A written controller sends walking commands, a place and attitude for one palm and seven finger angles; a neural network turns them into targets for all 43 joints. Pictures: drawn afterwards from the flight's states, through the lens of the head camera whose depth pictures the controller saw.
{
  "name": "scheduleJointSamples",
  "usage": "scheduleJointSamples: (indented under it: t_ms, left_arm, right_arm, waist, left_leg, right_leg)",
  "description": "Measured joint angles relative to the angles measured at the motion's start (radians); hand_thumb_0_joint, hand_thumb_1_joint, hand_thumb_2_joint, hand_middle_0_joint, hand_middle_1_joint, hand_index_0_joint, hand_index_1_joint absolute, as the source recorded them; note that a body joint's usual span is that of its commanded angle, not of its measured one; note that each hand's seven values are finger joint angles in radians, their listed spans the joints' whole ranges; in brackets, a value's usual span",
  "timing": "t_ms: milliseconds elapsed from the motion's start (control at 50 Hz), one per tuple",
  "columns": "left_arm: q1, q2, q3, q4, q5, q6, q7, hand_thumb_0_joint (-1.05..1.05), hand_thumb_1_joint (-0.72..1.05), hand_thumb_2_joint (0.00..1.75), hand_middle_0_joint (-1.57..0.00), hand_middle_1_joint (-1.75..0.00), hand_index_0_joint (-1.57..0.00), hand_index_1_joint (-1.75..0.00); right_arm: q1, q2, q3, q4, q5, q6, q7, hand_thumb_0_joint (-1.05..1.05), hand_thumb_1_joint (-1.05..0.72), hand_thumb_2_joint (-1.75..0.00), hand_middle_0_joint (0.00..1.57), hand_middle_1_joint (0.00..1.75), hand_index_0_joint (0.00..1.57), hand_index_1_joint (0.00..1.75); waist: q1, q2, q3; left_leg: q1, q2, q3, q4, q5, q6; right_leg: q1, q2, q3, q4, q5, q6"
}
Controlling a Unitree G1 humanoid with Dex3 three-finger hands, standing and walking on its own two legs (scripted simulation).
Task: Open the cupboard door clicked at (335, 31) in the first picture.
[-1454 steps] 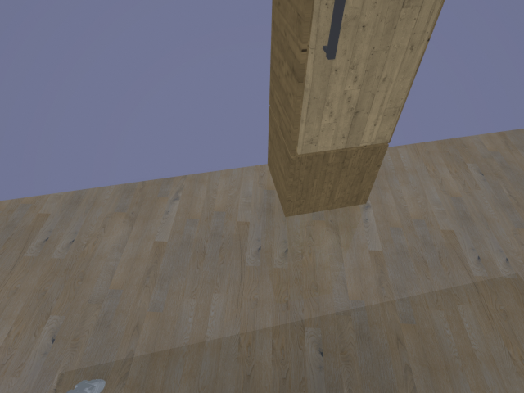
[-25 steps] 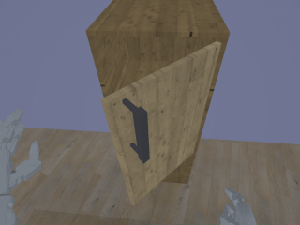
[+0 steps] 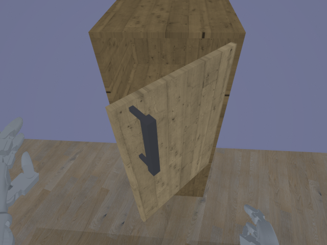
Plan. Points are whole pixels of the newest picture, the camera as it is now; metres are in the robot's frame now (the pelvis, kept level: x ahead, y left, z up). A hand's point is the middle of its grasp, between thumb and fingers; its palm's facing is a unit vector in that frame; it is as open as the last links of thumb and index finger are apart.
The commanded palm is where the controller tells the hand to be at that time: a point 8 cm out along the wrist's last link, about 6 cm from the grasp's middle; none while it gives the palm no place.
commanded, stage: step back with the hand held close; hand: left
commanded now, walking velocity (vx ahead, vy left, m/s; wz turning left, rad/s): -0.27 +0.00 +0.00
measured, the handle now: (145, 143) +0.29 +0.08 +0.14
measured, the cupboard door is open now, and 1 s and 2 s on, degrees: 46 46 46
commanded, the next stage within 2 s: stop stepping back and stand still in 0.90 s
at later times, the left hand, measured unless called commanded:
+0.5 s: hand (1, 214) +0.12 +0.29 +0.15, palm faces +0.39 -0.77 -0.51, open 7.4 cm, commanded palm +0.06 +0.33 +0.17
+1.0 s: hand out of the picture +0.00 +0.32 +0.17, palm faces +0.52 -0.75 -0.41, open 7.4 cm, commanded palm -0.06 +0.34 +0.17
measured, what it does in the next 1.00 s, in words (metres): walks backwards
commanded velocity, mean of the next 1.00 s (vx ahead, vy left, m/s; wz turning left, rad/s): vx -0.30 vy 0.00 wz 0.00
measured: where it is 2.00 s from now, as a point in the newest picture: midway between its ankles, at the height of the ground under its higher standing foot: outside the picture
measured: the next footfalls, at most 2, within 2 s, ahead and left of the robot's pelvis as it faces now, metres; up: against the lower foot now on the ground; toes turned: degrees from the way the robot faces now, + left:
right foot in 1.12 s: -0.29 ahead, -0.06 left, +0.00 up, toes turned -8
left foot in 1.28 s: -0.17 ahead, +0.11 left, +0.00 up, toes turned -1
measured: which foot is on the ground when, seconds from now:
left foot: down 0.00-1.00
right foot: down 0.00-0.82, up 0.84-1.00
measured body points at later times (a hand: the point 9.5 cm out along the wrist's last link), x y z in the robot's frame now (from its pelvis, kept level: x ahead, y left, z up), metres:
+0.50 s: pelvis -0.08 +0.03 -0.02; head -0.07 +0.03 +0.43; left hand +0.09 +0.32 +0.18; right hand +0.08 -0.22 -0.09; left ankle -0.01 +0.11 -0.74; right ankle -0.02 -0.10 -0.74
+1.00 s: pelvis -0.20 +0.04 -0.02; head -0.18 +0.06 +0.43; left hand -0.04 +0.35 +0.19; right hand -0.02 -0.18 -0.10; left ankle -0.05 +0.13 -0.74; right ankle -0.26 -0.10 -0.67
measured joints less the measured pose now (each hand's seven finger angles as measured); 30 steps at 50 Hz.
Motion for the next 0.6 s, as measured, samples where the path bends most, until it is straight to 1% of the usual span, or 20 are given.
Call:
scheduleJointSamples:
  t_ms: [60,140,200,300,400,500,540,600]
  left_arm:
    - [0.012,0.012,0.020,0.000,0.007,-0.016,0.001,0.02,0.89,0.89,-0.21,-0.30,-0.21,-0.30]
    - [0.039,0.026,0.012,-0.024,0.013,-0.015,0.003,0.02,0.89,0.89,-0.20,-0.30,-0.21,-0.30]
    - [0.062,0.046,0.011,-0.057,0.016,-0.013,0.005,0.02,0.89,0.89,-0.21,-0.30,-0.21,-0.30]
    - [0.092,0.083,0.039,-0.109,0.017,-0.025,0.015,0.02,0.89,0.89,-0.21,-0.30,-0.21,-0.30]
    - [0.103,0.093,0.066,-0.133,0.021,-0.043,0.029,0.02,0.89,0.89,-0.21,-0.30,-0.21,-0.30]
    - [0.097,0.075,0.083,-0.139,0.040,-0.070,0.037,0.02,0.89,0.89,-0.21,-0.30,-0.21,-0.30]
    - [0.081,0.066,0.088,-0.134,0.049,-0.080,0.039,0.02,0.89,0.89,-0.21,-0.30,-0.21,-0.30]
    - [0.046,0.053,0.093,-0.124,0.061,-0.093,0.039,0.02,0.89,0.89,-0.21,-0.30,-0.21,-0.30]
  right_arm:
    - [-0.013,-0.008,-0.006,-0.022,0.003,0.025,0.003,0.01,-0.90,-0.90,0.20,0.30,0.21,0.30]
    - [-0.021,-0.019,-0.022,-0.051,0.008,0.053,0.000,0.01,-0.90,-0.90,0.20,0.30,0.21,0.30]
    - [-0.021,-0.020,-0.032,-0.068,0.012,0.071,-0.004,0.01,-0.90,-0.90,0.20,0.30,0.21,0.30]
    - [-0.012,-0.010,-0.039,-0.084,0.016,0.085,-0.009,0.01,-0.90,-0.90,0.20,0.30,0.20,0.30]
    - [0.009,-0.004,-0.035,-0.089,0.015,0.073,-0.010,0.01,-0.90,-0.90,0.20,0.30,0.20,0.30]
    - [0.037,-0.001,-0.026,-0.091,0.011,0.036,-0.013,0.01,-0.90,-0.90,0.20,0.30,0.20,0.30]
    - [0.049,0.001,-0.024,-0.088,0.009,0.019,-0.014,0.01,-0.90,-0.90,0.20,0.30,0.20,0.30]
    - [0.063,0.007,-0.022,-0.075,0.006,-0.004,-0.014,0.01,-0.90,-0.90,0.20,0.30,0.21,0.30]
  waist:
    - [-0.015,0.002,0.002]
    - [-0.033,-0.006,0.013]
    - [-0.045,-0.021,0.023]
    - [-0.060,-0.050,0.032]
    - [-0.066,-0.064,0.030]
    - [-0.062,-0.062,0.031]
    - [-0.060,-0.058,0.035]
    - [-0.063,-0.051,0.042]
  left_leg:
    - [-0.034,0.003,0.009,0.010,0.003,0.003]
    - [-0.069,-0.003,0.027,0.014,0.016,0.011]
    - [-0.093,-0.010,0.037,0.021,0.026,0.017]
    - [-0.137,-0.015,0.047,0.051,0.037,0.026]
    - [-0.189,-0.019,0.046,0.092,0.048,0.037]
    - [-0.245,-0.025,0.038,0.153,0.051,0.050]
    - [-0.268,-0.027,0.031,0.185,0.046,0.054]
    - [-0.299,-0.026,0.024,0.230,0.037,0.058]
  right_leg:
    - [-0.035,0.002,0.009,0.004,0.012,0.004]
    - [-0.084,-0.005,0.026,0.026,0.021,0.013]
    - [-0.118,-0.012,0.036,0.050,0.025,0.019]
    - [-0.169,-0.019,0.044,0.090,0.033,0.027]
    - [-0.218,-0.024,0.042,0.127,0.047,0.034]
    - [-0.270,-0.032,0.034,0.190,0.045,0.040]
    - [-0.288,-0.028,0.037,0.222,0.039,0.043]
    - [-0.309,-0.015,0.048,0.271,0.017,0.039]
